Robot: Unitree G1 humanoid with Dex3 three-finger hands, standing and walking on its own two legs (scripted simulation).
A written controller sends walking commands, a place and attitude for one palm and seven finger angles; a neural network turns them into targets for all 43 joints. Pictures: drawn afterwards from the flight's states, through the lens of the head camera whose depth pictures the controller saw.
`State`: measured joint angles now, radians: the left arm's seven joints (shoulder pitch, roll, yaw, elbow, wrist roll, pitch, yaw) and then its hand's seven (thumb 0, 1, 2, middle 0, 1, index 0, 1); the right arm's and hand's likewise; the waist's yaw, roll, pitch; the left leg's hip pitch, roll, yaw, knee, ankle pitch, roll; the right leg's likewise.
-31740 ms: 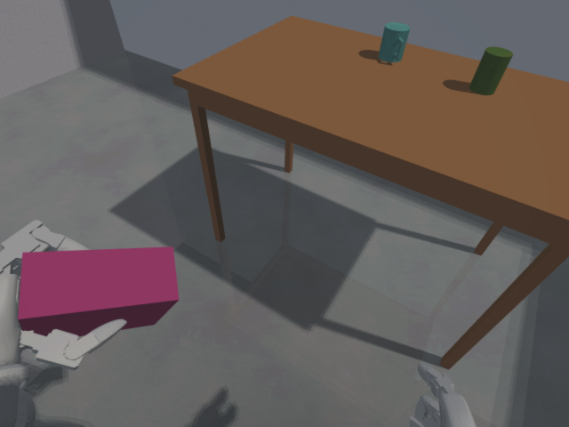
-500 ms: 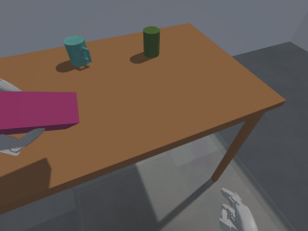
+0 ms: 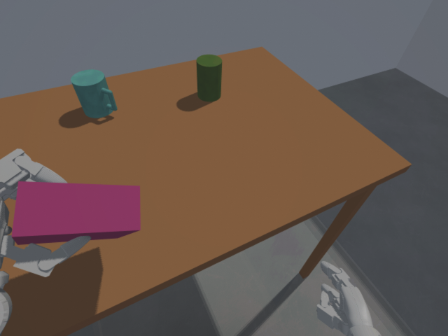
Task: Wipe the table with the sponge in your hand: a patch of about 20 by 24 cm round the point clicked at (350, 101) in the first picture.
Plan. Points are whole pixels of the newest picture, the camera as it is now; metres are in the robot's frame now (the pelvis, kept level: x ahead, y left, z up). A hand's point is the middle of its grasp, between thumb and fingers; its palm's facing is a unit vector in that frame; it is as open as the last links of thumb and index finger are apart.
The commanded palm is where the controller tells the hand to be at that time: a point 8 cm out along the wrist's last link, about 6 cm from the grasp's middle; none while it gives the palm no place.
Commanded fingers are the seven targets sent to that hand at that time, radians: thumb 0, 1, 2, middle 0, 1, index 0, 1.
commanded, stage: come to a stop and stand still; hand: left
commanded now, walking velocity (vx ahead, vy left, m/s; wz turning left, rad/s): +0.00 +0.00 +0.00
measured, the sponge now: (96, 215) +0.24 +0.20 +0.15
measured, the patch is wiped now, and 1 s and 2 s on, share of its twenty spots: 0.00 0.00 0.00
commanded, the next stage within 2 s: look again from close up in 0.10 s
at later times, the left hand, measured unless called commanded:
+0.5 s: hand (31, 238) +0.20 +0.26 +0.16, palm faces +0.37 -0.85 -0.38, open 9.8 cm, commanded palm +0.14 +0.29 +0.18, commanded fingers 0.00 0.10 1.30 -1.20 -1.60 -1.20 -1.60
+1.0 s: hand (68, 236) +0.20 +0.21 +0.16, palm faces +0.36 -0.85 -0.37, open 9.8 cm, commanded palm +0.14 +0.25 +0.18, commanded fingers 0.00 0.10 1.30 -1.20 -1.60 -1.20 -1.60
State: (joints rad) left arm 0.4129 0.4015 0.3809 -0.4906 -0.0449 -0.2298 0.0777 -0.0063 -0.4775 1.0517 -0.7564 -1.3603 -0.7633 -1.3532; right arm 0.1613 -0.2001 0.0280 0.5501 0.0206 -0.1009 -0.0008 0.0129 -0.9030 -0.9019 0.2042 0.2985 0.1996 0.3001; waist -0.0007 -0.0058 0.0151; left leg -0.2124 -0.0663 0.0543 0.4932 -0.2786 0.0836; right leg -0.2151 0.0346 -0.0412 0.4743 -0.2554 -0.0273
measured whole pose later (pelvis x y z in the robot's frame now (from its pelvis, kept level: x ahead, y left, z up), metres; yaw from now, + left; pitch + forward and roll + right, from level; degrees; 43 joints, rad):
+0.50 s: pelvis -0.02 +0.01 +0.01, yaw +0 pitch -1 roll -1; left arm 0.41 0.38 0.35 -0.41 -0.04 -0.19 0.08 -0.01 -0.48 1.05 -0.76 -1.36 -0.76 -1.35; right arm 0.21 -0.19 0.06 0.55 0.02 -0.08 -0.03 0.01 -0.90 -0.90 0.21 0.30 0.20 0.30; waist 0.02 -0.01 0.01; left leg -0.19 -0.07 0.05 0.42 -0.21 0.09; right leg -0.19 0.03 -0.04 0.39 -0.18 -0.02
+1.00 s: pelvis -0.01 -0.03 +0.01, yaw +1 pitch -1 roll +0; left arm 0.41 0.38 0.33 -0.42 -0.05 -0.17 0.07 -0.01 -0.48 1.05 -0.76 -1.36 -0.76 -1.35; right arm 0.21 -0.18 0.05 0.57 0.01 -0.07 -0.02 0.01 -0.90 -0.90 0.21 0.30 0.20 0.30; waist 0.02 -0.03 0.01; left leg -0.18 -0.04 0.02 0.41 -0.21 0.04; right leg -0.18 0.06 -0.07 0.38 -0.20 -0.07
